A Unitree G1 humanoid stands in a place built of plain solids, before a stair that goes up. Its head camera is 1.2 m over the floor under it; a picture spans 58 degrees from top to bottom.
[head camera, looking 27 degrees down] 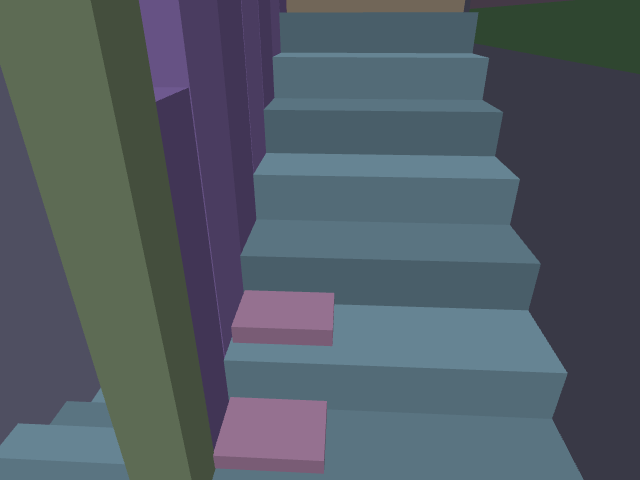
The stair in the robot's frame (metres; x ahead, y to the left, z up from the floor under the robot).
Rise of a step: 0.18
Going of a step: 0.28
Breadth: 0.94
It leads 3 degrees to the right of straight ahead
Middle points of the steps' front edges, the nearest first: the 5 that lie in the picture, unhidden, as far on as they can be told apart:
0.90 -0.20 0.35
1.18 -0.21 0.53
1.47 -0.23 0.70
1.75 -0.24 0.88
2.03 -0.26 1.05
